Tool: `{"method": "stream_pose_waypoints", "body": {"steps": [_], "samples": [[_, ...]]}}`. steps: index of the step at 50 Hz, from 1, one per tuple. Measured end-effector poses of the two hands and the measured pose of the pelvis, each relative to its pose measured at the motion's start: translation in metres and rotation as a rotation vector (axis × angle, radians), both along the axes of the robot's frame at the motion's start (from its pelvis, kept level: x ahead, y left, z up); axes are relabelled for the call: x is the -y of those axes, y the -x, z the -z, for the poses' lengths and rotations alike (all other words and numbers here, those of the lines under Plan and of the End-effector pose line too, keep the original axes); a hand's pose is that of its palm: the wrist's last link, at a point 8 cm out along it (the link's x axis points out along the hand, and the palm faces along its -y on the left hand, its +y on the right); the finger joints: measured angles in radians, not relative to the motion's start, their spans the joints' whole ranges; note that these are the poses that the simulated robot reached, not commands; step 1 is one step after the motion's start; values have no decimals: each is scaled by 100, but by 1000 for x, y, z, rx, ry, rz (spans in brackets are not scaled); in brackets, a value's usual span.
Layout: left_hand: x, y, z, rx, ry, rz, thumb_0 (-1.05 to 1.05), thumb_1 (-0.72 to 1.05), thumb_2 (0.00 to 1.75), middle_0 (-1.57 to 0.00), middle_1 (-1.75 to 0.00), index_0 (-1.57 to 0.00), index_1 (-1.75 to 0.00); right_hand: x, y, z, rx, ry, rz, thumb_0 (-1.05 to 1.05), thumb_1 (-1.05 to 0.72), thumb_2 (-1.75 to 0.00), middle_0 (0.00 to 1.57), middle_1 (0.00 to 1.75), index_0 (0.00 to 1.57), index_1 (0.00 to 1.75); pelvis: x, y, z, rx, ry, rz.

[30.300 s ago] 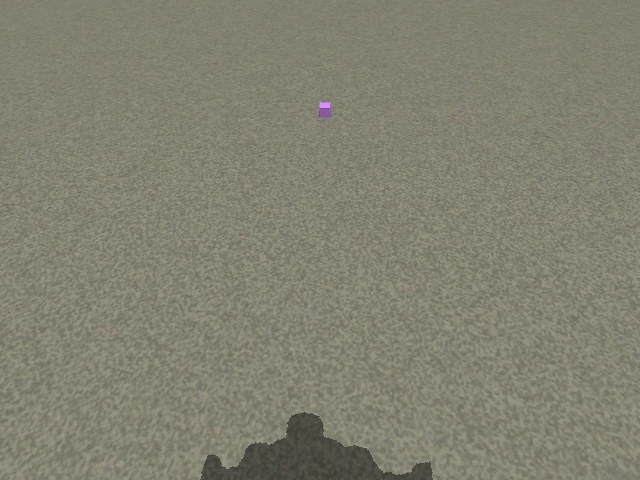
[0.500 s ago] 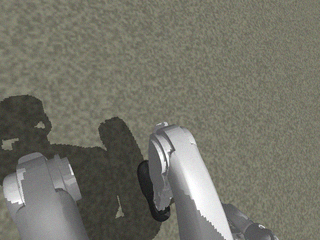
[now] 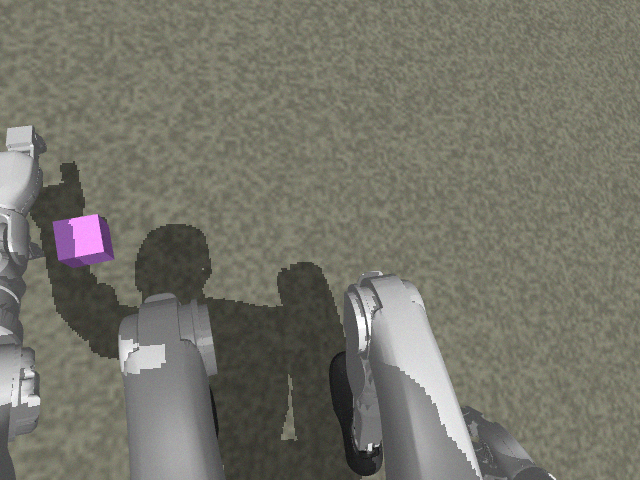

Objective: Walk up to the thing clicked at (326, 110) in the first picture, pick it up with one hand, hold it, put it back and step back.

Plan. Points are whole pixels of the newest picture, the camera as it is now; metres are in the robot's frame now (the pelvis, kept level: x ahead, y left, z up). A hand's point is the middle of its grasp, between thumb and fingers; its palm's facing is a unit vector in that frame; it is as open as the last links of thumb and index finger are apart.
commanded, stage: withdraw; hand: left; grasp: from above
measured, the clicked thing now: (85, 241) +0.43 +0.33 -0.30
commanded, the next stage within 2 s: home in 0.48 s
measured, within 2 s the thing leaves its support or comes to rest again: neither
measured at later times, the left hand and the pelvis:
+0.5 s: hand (28, 230) +0.40 +0.35 -0.15, palm faces -0.45 -0.09 -0.89, open 14.1 cm; pelvis -0.02 -0.01 +0.00, yaw +2 degrees
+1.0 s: hand (3, 239) +0.36 +0.31 -0.03, palm faces -0.30 -0.46 -0.84, open 9.9 cm; pelvis -0.01 +0.00 +0.09, yaw +4 degrees
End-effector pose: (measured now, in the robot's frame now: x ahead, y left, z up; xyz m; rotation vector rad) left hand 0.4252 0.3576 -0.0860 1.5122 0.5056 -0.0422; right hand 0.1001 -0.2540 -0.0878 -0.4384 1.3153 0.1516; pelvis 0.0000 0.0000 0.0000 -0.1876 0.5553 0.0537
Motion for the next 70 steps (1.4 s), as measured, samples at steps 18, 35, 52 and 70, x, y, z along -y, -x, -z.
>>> {"method": "stream_pose_waypoints", "body": {"steps": [18,35,52,70], "samples": [[3,23,-35,-169,79,90,0,-53,102,-8,-101,-8,-102,25,8,-27,22,125,7,0,-90,-90,20,30,20,30,10,20,-25,27,-46,-21],[18,0,2,-11,33,76,0,-45,98,-13,-94,-14,-94,9,48,3,-81,117,99,0,-90,-90,20,30,20,30,5,13,0,-1,-31,-18],[28,82,-125,-24,421,-220,0,50,89,-21,-43,-21,-44,-2,-23,-88,124,13,150,0,-90,-90,20,30,20,30,5,6,-106,-31,-55,-44],[63,193,-263,20,910,-618,1,89,90,-21,-30,-21,-30,-47,-155,-247,557,-77,50,0,-90,-90,20,30,20,30,6,-14,-237,88,-105,-101]]}}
